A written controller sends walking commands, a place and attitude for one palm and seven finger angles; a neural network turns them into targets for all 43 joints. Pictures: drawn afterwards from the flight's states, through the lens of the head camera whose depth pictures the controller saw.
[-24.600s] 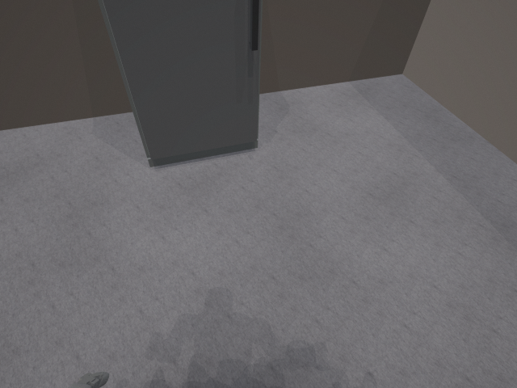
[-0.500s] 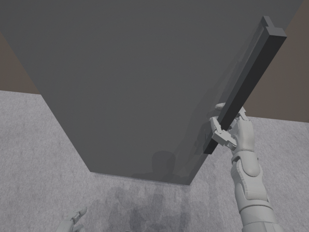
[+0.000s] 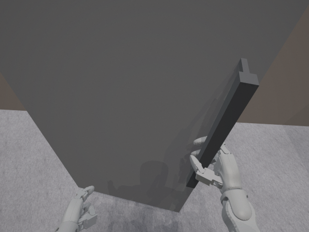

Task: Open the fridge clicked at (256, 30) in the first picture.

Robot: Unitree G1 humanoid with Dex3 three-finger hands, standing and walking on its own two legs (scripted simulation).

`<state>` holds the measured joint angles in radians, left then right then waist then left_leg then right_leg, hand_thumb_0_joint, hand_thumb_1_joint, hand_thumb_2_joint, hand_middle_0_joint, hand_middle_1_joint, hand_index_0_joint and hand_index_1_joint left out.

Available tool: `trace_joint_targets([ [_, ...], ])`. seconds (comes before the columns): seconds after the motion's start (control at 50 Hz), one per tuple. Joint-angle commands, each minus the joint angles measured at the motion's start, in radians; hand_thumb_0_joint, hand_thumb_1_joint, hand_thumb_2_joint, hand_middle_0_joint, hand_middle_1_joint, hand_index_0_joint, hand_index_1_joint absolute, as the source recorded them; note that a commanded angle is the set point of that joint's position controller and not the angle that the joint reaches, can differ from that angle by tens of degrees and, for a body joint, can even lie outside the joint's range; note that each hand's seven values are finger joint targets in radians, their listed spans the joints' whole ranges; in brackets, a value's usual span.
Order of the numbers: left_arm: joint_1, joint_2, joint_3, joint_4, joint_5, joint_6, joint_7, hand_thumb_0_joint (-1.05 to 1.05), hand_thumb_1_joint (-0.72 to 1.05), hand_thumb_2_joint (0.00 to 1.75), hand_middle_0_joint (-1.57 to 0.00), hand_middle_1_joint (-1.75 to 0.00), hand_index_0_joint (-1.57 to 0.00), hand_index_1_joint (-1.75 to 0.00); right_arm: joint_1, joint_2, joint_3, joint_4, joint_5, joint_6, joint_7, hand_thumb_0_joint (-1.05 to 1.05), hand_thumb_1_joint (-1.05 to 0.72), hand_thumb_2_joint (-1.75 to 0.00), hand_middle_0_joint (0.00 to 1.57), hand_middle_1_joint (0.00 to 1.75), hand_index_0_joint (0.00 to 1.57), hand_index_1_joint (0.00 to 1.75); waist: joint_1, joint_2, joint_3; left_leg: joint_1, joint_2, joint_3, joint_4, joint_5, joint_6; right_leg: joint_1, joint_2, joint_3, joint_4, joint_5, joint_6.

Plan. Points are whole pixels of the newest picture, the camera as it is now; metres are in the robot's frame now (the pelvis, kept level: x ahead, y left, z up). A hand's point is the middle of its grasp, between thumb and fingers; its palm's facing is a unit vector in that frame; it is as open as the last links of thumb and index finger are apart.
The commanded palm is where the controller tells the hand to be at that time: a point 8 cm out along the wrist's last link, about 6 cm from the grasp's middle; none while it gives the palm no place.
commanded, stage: walk backward, drawing the door open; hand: right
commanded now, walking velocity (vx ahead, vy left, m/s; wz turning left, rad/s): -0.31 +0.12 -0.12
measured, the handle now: (209, 141) +0.32 -0.10 +0.10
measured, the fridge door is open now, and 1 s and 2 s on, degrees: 11 33 60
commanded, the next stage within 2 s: none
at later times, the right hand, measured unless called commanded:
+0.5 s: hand (186, 212) +0.17 -0.04 +0.06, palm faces -0.04 +0.99 -0.14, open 6.4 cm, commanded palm +0.14 -0.09 +0.06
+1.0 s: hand out of the picture +0.08 +0.02 +0.06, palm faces +0.23 +0.95 -0.23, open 6.9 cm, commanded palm +0.04 -0.02 +0.06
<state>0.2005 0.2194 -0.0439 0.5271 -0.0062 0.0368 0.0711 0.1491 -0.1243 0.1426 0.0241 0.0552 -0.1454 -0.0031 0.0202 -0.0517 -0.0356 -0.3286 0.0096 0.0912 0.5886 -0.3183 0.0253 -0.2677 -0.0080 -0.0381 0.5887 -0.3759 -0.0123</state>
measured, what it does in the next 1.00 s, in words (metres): steps to the left, turning right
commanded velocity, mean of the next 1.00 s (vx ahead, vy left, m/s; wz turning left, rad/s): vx -0.21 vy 0.35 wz -0.63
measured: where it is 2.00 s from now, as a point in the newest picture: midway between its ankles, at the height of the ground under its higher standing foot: outside the picture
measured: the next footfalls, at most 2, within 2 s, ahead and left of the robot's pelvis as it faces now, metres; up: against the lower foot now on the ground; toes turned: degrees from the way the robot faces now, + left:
right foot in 1.04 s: -0.17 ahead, +0.07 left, +0.00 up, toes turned -29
left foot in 1.22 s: +0.00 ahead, +0.45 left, +0.00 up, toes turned -31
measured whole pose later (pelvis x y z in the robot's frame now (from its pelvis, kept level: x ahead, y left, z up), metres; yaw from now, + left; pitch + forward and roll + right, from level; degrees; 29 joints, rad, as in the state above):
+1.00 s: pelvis -0.15 +0.19 +0.00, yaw -20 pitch -4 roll -2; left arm 0.26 0.15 0.00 0.69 0.02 -0.08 0.10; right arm 0.12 -0.15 0.09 -0.03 -0.08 -0.06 -0.05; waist 0.08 0.03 0.09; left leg -0.34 0.00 0.27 0.53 -0.15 0.05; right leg -0.35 -0.07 -0.15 0.99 -0.48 0.01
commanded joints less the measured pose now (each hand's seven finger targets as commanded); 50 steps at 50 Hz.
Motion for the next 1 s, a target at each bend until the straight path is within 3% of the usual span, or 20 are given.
trace_joint_targets([
  [0.0,-0.079,0.100,0.034,-0.145,0.013,0.007,0.032,0.00,0.90,0.90,-0.20,-0.30,-0.20,-0.30,-0.119,-0.051,-0.012,-0.226,-0.035,-0.037,-0.035,0.00,-0.90,-0.90,0.45,1.40,0.45,1.40,0.020,0.051,-0.201,0.132,0.085,-0.072,-0.092,0.607,-0.017,0.171,-0.079,0.072,-0.085,0.685,-0.025],
  [0.14,-0.115,0.092,0.033,-0.187,0.022,0.061,0.021,0.00,0.90,0.90,-0.20,-0.30,-0.20,-0.30,-0.067,-0.022,0.026,-0.246,-0.055,-0.019,-0.054,0.00,-0.90,-0.90,0.45,1.40,0.45,1.40,0.017,0.038,-0.206,0.124,0.035,-0.053,-0.092,0.429,-0.038,0.164,-0.117,0.100,-0.173,0.695,-0.029],
  [0.26,-0.138,0.083,0.032,-0.185,0.036,0.053,0.026,0.00,0.90,0.90,-0.20,-0.30,-0.20,-0.30,-0.074,-0.020,0.022,-0.228,-0.072,-0.016,-0.070,0.00,-0.90,-0.90,0.45,1.40,0.45,1.40,0.012,0.005,-0.136,0.136,0.022,-0.067,-0.077,0.223,-0.038,-0.003,-0.145,0.146,-0.271,0.400,-0.060],
  [0.34,-0.152,0.075,0.035,-0.170,0.037,0.027,0.032,0.00,0.90,0.90,-0.20,-0.30,-0.20,-0.30,-0.091,-0.015,0.026,-0.230,-0.088,-0.017,-0.076,0.00,-0.90,-0.90,0.45,1.40,0.45,1.40,0.017,0.045,-0.082,0.141,0.026,-0.090,-0.118,0.106,-0.029,-0.108,-0.143,0.175,-0.319,0.135,-0.068],
  [0.48,-0.129,0.066,0.060,-0.130,0.028,-0.032,0.026,0.00,0.90,0.90,-0.20,-0.30,-0.20,-0.30,-0.091,-0.042,0.003,-0.282,-0.111,-0.013,-0.081,0.00,-0.90,-0.90,0.45,1.40,0.45,1.40,0.034,0.071,-0.101,0.091,0.036,-0.099,-0.235,-0.024,-0.038,-0.041,-0.088,0.124,-0.251,0.111,-0.045],
  [0.6,-0.093,0.037,0.068,-0.077,0.015,-0.094,0.025,0.00,0.90,0.90,-0.20,-0.30,-0.20,-0.30,-0.064,-0.064,-0.024,-0.324,-0.106,0.011,-0.089,0.00,-0.90,-0.90,0.45,1.40,0.45,1.40,0.046,0.159,-0.098,-0.053,0.107,-0.096,-0.334,-0.150,-0.052,0.062,-0.013,0.028,-0.025,0.104,-0.014],
  [0.66,-0.043,0.035,0.074,-0.036,0.010,-0.126,0.030,0.00,0.90,0.90,-0.20,-0.30,-0.20,-0.30,-0.097,-0.084,-0.047,-0.357,-0.109,0.023,-0.088,0.00,-0.90,-0.90,0.45,1.40,0.45,1.40,0.071,0.135,-0.081,-0.151,0.077,-0.012,-0.282,-0.145,-0.090,0.096,0.006,0.001,0.068,0.016,-0.010],
  [0.68,-0.031,0.043,0.081,-0.023,0.011,-0.137,0.031,0.00,0.90,0.90,-0.20,-0.30,-0.20,-0.30,-0.102,-0.089,-0.051,-0.369,-0.104,0.026,-0.084,0.00,-0.90,-0.90,0.45,1.40,0.45,1.40,0.090,0.052,-0.076,-0.195,0.025,0.016,-0.167,-0.132,-0.119,0.130,-0.026,0.065,-0.022,0.026,-0.029],
  [0.7,-0.041,0.058,0.085,-0.040,0.015,-0.146,0.035,0.00,0.90,0.90,-0.20,-0.30,-0.20,-0.30,-0.084,-0.072,-0.041,-0.383,-0.094,0.030,-0.075,0.00,-0.90,-0.90,0.45,1.40,0.45,1.40,0.101,-0.119,-0.052,-0.160,-0.055,0.020,0.125,-0.115,-0.154,0.013,-0.144,0.268,-0.256,-0.055,-0.094],
  [0.72,-0.128,0.091,0.097,-0.089,0.036,-0.144,0.036,0.00,0.90,0.90,-0.20,-0.30,-0.20,-0.30,-0.058,-0.063,-0.058,-0.396,-0.080,0.025,-0.068,0.00,-0.90,-0.90,0.45,1.40,0.45,1.40,0.060,-0.315,-0.037,0.006,-0.042,-0.169,0.434,-0.154,-0.130,-0.294,-0.359,0.703,-0.496,-0.281,-0.189],
  [0.74,-0.201,0.093,0.103,-0.087,0.055,-0.126,0.032,0.00,0.90,0.90,-0.20,-0.30,-0.20,-0.30,-0.005,-0.109,-0.117,-0.393,-0.102,0.021,-0.073,0.00,-0.90,-0.90,0.45,1.40,0.45,1.40,0.015,-0.257,0.014,0.139,0.017,-0.335,0.474,-0.226,-0.042,-0.490,-0.400,0.734,-0.480,-0.300,-0.184],
  [0.76,-0.245,0.080,0.101,-0.085,0.054,-0.113,0.028,0.00,0.90,0.90,-0.20,-0.30,-0.20,-0.30,0.054,-0.111,-0.138,-0.379,-0.107,0.015,-0.068,0.00,-0.90,-0.90,0.45,1.40,0.45,1.40,-0.031,-0.161,0.014,0.302,0.019,-0.346,0.274,-0.248,-0.002,-0.600,-0.323,0.525,-0.348,-0.204,-0.136],
  [0.78,-0.241,0.046,0.092,-0.085,0.040,-0.123,0.030,0.00,0.90,0.90,-0.20,-0.30,-0.20,-0.30,0.041,-0.130,-0.160,-0.372,-0.096,0.011,-0.073,0.00,-0.90,-0.90,0.45,1.40,0.45,1.40,-0.037,0.020,-0.022,0.379,0.052,-0.335,0.017,-0.231,0.007,-0.607,-0.190,0.333,-0.142,-0.183,-0.084],
  [0.8,-0.167,0.009,0.096,-0.050,0.027,-0.140,0.031,0.00,0.90,0.90,-0.20,-0.30,-0.20,-0.30,-0.029,-0.144,-0.154,-0.403,-0.099,0.014,-0.081,0.00,-0.90,-0.90,0.45,1.40,0.45,1.40,-0.010,0.428,-0.065,0.073,0.214,-0.374,-0.415,-0.445,0.049,-0.305,0.048,0.030,0.335,-0.140,0.033],
  [0.82,-0.142,0.017,0.103,-0.032,0.030,-0.146,0.035,0.00,0.90,0.90,-0.20,-0.30,-0.20,-0.30,-0.140,-0.175,-0.176,-0.439,-0.120,0.016,-0.092,0.00,-0.90,-0.90,0.45,1.40,0.45,1.40,0.008,0.452,-0.095,-0.114,0.308,-0.336,-0.484,-0.482,0.104,-0.207,0.062,-0.052,0.724,-0.166,0.050],
  [0.84,-0.108,0.007,0.088,-0.015,0.045,-0.137,0.036,0.00,0.90,0.90,-0.20,-0.30,-0.20,-0.30,-0.184,-0.158,-0.156,-0.404,-0.133,0.027,-0.086,0.00,-0.90,-0.90,0.45,1.40,0.45,1.40,0.031,0.327,-0.098,-0.196,0.297,-0.204,-0.478,-0.545,0.073,-0.165,0.015,-0.050,0.854,-0.127,0.047],
  [0.88,-0.079,0.005,0.072,-0.005,0.054,-0.127,0.030,0.00,0.90,0.90,-0.20,-0.30,-0.20,-0.30,-0.197,-0.127,-0.112,-0.301,-0.133,0.022,-0.058,0.00,-0.90,-0.90,0.45,1.40,0.45,1.40,0.048,0.193,-0.014,-0.229,0.208,-0.023,-0.451,-0.468,0.058,-0.145,-0.022,-0.121,0.815,-0.050,0.067],
  [0.94,-0.015,-0.003,0.063,0.011,0.018,-0.205,0.048,0.00,0.90,0.90,-0.20,-0.30,-0.20,-0.30,-0.284,-0.077,-0.057,-0.321,-0.141,-0.024,-0.046,0.00,-0.90,-0.90,0.45,1.40,0.45,1.40,0.065,0.244,0.043,-0.227,0.079,0.181,-0.425,-0.015,-0.174,0.207,-0.039,-0.167,0.285,-0.200,0.004],
  [0.96,0.046,0.011,0.056,0.033,0.009,-0.240,0.051,0.00,0.90,0.90,-0.20,-0.30,-0.20,-0.30,-0.314,-0.034,-0.016,-0.330,-0.135,-0.029,-0.045,0.00,-0.90,-0.90,0.45,1.40,0.45,1.40,0.115,0.147,0.041,-0.243,-0.022,0.237,-0.169,0.131,-0.240,0.340,-0.061,-0.122,-0.118,-0.123,-0.036],
  [0.98,0.003,0.072,0.059,0.022,0.028,-0.264,0.056,0.00,0.90,0.90,-0.20,-0.30,-0.20,-0.30,-0.297,-0.008,0.021,-0.316,-0.112,-0.040,-0.038,0.00,-0.90,-0.90,0.45,1.40,0.45,1.40,0.142,-0.307,0.087,-0.296,-0.070,0.155,0.490,0.032,-0.225,0.267,-0.293,0.184,-0.584,0.117,-0.081],
])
